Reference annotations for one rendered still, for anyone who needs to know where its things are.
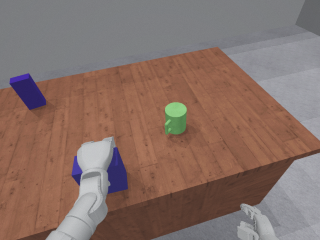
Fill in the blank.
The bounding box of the sponge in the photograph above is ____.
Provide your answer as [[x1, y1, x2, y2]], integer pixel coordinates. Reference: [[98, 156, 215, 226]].
[[71, 147, 128, 194]]

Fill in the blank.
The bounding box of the robot left forearm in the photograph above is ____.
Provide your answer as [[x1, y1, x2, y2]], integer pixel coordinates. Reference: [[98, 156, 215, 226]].
[[45, 168, 108, 240]]

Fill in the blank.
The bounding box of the robot left hand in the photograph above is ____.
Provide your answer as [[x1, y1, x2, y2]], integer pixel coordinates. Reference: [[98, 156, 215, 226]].
[[77, 136, 116, 187]]

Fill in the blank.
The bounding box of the robot right hand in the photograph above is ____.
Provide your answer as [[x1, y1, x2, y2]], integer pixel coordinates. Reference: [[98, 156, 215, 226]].
[[237, 203, 276, 240]]

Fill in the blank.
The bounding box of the table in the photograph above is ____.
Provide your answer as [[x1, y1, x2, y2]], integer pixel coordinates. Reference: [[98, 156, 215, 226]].
[[0, 47, 320, 240]]

